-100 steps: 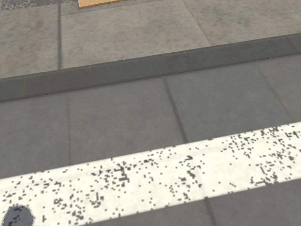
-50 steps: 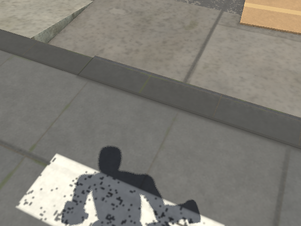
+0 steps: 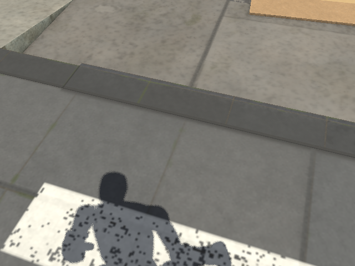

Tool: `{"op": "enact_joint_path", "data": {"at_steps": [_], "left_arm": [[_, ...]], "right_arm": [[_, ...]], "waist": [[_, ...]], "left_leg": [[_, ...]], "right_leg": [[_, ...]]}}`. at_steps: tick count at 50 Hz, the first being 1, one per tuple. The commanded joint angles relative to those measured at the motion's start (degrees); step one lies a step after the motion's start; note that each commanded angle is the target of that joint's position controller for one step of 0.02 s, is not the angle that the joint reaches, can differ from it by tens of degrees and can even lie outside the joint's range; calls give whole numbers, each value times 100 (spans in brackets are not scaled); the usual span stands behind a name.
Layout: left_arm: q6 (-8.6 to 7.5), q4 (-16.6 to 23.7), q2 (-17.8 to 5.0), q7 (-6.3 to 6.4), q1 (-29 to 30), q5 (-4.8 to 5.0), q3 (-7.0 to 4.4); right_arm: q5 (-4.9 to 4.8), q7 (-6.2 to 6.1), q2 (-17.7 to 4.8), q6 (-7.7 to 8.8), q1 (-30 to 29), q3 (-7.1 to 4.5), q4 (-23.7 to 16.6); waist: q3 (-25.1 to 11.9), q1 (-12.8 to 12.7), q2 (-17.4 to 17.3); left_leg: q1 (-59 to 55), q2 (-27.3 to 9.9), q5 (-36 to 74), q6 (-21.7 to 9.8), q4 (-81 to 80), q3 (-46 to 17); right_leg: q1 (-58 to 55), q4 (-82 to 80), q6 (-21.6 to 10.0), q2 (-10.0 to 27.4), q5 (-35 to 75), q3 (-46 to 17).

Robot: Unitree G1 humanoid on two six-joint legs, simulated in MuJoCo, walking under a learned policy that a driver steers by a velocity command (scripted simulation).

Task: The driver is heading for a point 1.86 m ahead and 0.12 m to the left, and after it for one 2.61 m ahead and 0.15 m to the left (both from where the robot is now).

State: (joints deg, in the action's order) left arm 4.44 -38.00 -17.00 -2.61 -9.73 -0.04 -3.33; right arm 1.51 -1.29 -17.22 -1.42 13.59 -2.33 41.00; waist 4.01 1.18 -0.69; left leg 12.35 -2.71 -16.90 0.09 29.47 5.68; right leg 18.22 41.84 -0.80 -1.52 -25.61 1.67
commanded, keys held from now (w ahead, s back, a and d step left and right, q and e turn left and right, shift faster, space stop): e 0.18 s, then no key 0.08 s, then q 0.38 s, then w+q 0.36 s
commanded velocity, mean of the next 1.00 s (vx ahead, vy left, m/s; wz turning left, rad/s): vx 0.09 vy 0.00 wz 0.08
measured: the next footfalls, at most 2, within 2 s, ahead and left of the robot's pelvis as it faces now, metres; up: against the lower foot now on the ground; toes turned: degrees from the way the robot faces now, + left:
right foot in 0.04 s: +0.03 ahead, -0.10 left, +0.00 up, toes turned -2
left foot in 0.48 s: +0.05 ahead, +0.09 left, +0.00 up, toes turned -9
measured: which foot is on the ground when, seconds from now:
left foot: down 0.00-0.04, up 0.06-0.46, down 0.48-0.78, up 0.80-1.00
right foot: up 0.00-0.02, down 0.04-0.50, up 0.52-0.76, down 0.78-1.00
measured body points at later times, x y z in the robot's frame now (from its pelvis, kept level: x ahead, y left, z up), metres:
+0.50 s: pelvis +0.00 -0.01 +0.00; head +0.01 -0.01 +0.45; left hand +0.16 +0.22 -0.12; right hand +0.06 -0.29 -0.12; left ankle +0.01 +0.10 -0.74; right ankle -0.01 -0.10 -0.74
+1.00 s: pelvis +0.04 -0.03 +0.01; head +0.06 -0.05 +0.46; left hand +0.02 +0.26 -0.09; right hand +0.23 -0.28 -0.11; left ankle +0.06 +0.12 -0.65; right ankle -0.02 -0.13 -0.74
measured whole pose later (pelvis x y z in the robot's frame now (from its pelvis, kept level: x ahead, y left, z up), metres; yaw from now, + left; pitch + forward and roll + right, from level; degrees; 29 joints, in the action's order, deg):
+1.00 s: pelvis +0.04 -0.03 +0.01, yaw +9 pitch +1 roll +1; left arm -3.2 -45.6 -16.3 0.9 -22.7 -1.6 -2.1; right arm 2.2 4.0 -18.4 -1.6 10.8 -4.8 43.3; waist -0.2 -2.5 -2.5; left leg 34.2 1.5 -12.5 -0.6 60.7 -4.2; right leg 1.1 14.7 -3.0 -1.3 -14.8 3.9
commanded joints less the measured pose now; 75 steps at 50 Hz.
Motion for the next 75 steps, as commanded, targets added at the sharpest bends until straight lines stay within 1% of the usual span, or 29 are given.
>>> {"op": "enact_joint_path", "data": {"at_steps": [1, 2, 3, 4, 6, 8, 18, 22, 24, 25, 26, 31, 35, 37, 38, 39, 40, 41, 43, 45, 57, 62, 63, 64, 65, 66, 68, 71, 75], "left_arm": [[-135, 370, -422, 75, -201, -73, -107], [-220, 362, -775, 138, -347, -157, -185], [-278, 524, -1741, 137, -449, -131, -388], [-283, 335, -1643, 132, -1081, -50, -440], [-236, 303, -1052, 184, -498, -28, -268], [-213, 375, -864, 241, -91, -11, -214], [-314, 47, -418, 290, -369, -177, 21], [-300, -126, -704, 371, -239, -137, 11], [-339, -141, -684, 426, -358, -118, 19], [-361, -18, -544, 418, -522, -90, 37], [-315, -83, -479, 453, -358, -105, 55], [-270, 25, -417, 396, -42, -58, 18], [-341, 112, -295, 341, 4, -100, 84], [-383, 10, -243, 349, -413, -91, 89], [-418, -153, -269, 410, -889, -90, 63], [-473, -277, -754, 499, -1377, -136, -50], [-506, -191, -1497, 508, -1468, -195, -205], [-530, -209, -1458, 509, -1054, -311, -220], [-644, -148, -803, 469, -476, -190, -51], [-764, -179, -660, 451, -557, -149, -9], [-929, -985, -536, 325, -1847, -151, 7], [-846, -1377, -802, 367, -1941, -111, 24], [-835, -1392, -778, 370, -1870, -54, 55], [-862, -1159, -360, 303, -1897, 51, 182], [-860, -1032, -139, 253, -2129, 133, 186], [-849, -935, -718, 289, -1430, 37, 11], [-900, -962, -335, 239, -1295, 64, 79], [-624, -1290, -93, 143, -1735, -147, 67], [-532, -1141, 12, 36, -1114, -138, 10]], "right_arm": [[-101, 31, -947, 28, 30, -275, -242], [-47, 44, -794, 23, 236, -250, -247], [15, 36, -305, -25, 61, -98, -682], [70, -44, -557, -113, -287, -128, -685], [-59, -9, -614, -118, -293, -164, -543], [22, 35, -695, -73, -140, -202, -410], [-70, 108, -223, -172, -259, -19, -130], [-112, 83, -312, -102, -72, -21, 39], [-33, 45, -562, 44, -19, -33, 18], [-33, 41, -1080, 96, -153, -138, -40], [-124, 105, -1017, 107, -96, -174, 40], [-78, 89, -932, 30, 81, -258, 125], [-58, 147, -908, -125, 45, -388, 122], [-66, 217, -907, -179, -428, -432, -17], [-90, 205, -841, -178, -658, -437, -99], [-107, 175, -562, -124, -730, -387, -231], [-117, 166, -68, -31, -648, -242, -434], [63, 162, -536, 36, -923, -316, -455], [33, 320, -685, 83, -502, -393, -191], [95, 455, -592, 75, -276, -372, -33], [98, 714, -52, 132, -2018, -39, -731], [131, 491, -210, 245, -662, -96, -348], [181, 402, -366, 309, 302, -179, -9], [299, 283, -886, 329, 1119, -323, 165], [137, 244, -1223, 308, 1250, -399, 193], [-15, 193, -1126, 291, 948, -405, 194], [5, 168, -465, 405, 318, -210, 334], [-19, 157, -77, 614, 95, -79, 454], [-48, 155, -152, 763, 384, -99, 691]], "waist": [[-702, -192, -698], [-718, -219, 216], [-532, -145, 1707], [-792, -603, 1126], [-235, -207, 603], [-369, -58, 761], [-547, -297, 757], [-344, -95, 622], [-443, -94, 154], [-476, -402, -622], [-423, -232, -905], [-410, -51, -829], [-628, 12, -806], [-431, -350, -834], [-353, -666, -638], [-329, -834, 269], [-537, -797, 1561], [98, -573, 767], [304, -84, 446], [150, -128, 717], [427, -739, 658], [-503, 78, 828], [-1009, 555, 704], [-1786, 800, -31], [-2604, 546, -951], [-1998, 651, -93], [-614, 113, 4], [-294, -266, -274], [39, -274, -335]], "left_leg": [[-247, -1009, 2192, -573, 266, -464], [563, -672, 964, -213, 1304, -89], [2280, 341, -1907, 225, 2369, 151], [2192, 278, -2135, 206, 3192, -687], [2198, 82, -1184, 161, 3351, -901], [1958, 130, -633, 199, 3191, -806], [686, 215, -460, 92, 1255, -640], [-191, 451, 33, -118, -165, -539], [-626, -61, 956, -277, -887, -1384], [-586, -782, 2076, -606, -912, -2421], [-179, -1228, 2562, -1111, -1002, -2935], [-525, -975, 2787, -1319, -1010, -2988], [-260, -451, -409, -1211, -1297, -3003], [705, -168, -1473, -1029, -1308, -3009], [1430, 108, -1820, -777, -1040, -2870], [2485, 581, -2097, -403, 27, -2291], [3214, 1327, -1857, -217, 1718, -1349], [3344, 728, -1043, -234, 2366, -1597], [2999, 472, -238, -182, 2774, -1473], [2932, 396, 172, -92, 3232, -1163], [3076, 160, 833, -201, 1427, -159], [370, 938, 284, -915, 344, 265], [-1105, 847, 657, -1076, -94, -3], [-2950, -654, -509, -1453, -346, -1765], [-3680, -2328, -6, -2007, -1007, -4629], [-2932, -2041, 772, -1872, -1108, -3932], [-1278, -1507, 1685, -1442, -1475, -2268], [-377, -1021, 1935, -1066, -1928, -1272], [-461, -877, 2206, -889, -2275, -566]], "right_leg": [[-807, -1732, -111, -232, 1096, 237], [-1439, -2375, -262, 434, 1508, -963], [-1758, -2500, -1018, 2204, 3727, -3429], [-1601, -2366, -1656, 2346, 4243, -3374], [-1086, -2371, -1444, 1613, 3503, -2415], [-1077, -2346, -1158, 1094, 3610, -2007], [-794, -2510, -1077, 1016, 2385, -1729], [-445, -2121, -927, 1061, 2309, -1691], [-285, -1644, -557, 875, 2286, -1535], [-41, -1124, -327, 204, 1665, -905], [-158, -855, -157, -212, 736, -407], [617, 540, -14, -225, -366, -462], [238, -130, 65, -283, -281, -253], [-844, -1289, -47, -394, 116, -118], [-1745, -2117, -142, -358, 592, -125], [-2618, -2754, -310, 524, -290, -1106], [-2673, -3619, -747, 2318, -2245, -3591], [-1676, -3758, -1035, 2506, -2329, -3826], [-1418, -3671, -859, 1857, -1479, -2697], [-1562, -3665, -752, 1460, -352, -1714], [-2232, -3236, -718, 1558, 3313, 136], [-2110, -1202, -610, 1615, 7232, 662], [-1386, -63, -522, 1515, 6627, 801], [285, 1764, -375, 1142, 3942, 798], [1556, 3691, -211, 119, -345, 323], [1849, 3910, -283, 291, 211, -524], [1615, 3101, -355, 647, 705, -541], [974, 2574, -277, 689, 965, -489], [1762, 2231, -214, 706, 1693, -441]]}}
